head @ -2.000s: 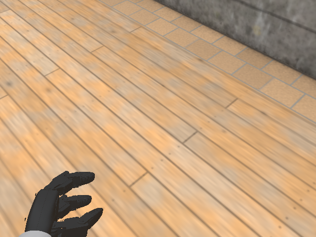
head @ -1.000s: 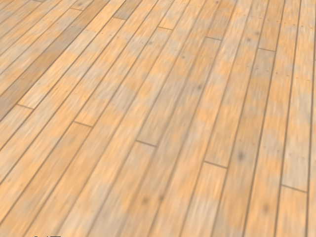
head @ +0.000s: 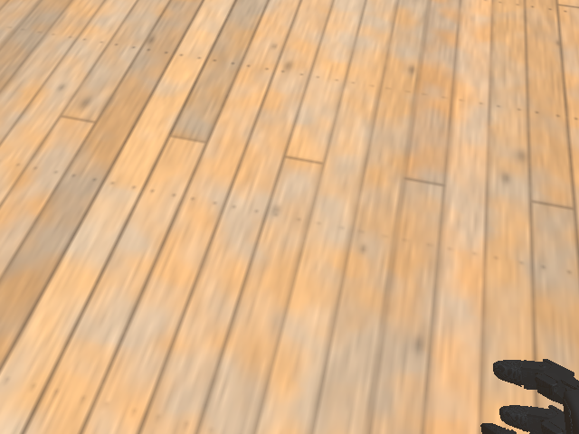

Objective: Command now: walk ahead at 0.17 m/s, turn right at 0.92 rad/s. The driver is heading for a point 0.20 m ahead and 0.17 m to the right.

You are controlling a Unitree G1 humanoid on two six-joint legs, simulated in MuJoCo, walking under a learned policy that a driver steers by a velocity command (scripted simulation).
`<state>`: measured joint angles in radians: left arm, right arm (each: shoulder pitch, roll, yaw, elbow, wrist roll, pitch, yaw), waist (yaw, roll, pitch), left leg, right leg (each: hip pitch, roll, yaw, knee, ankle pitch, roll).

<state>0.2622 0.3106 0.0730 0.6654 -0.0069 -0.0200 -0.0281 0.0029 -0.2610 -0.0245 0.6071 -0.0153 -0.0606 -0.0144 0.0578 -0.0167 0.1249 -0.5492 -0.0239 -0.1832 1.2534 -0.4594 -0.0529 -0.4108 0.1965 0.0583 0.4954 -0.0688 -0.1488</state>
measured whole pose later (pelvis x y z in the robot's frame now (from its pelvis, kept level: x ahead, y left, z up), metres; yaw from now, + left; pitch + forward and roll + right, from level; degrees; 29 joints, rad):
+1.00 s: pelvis +0.12 +0.07 +0.02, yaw -43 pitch +2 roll +1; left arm 0.13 0.25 0.03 0.65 0.01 0.02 0.01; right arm 0.17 -0.30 -0.07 0.77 0.00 0.03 -0.02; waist -0.01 0.04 0.03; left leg -0.42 0.04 0.01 0.83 -0.37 -0.08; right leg -0.26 0.02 0.03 0.48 -0.25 -0.04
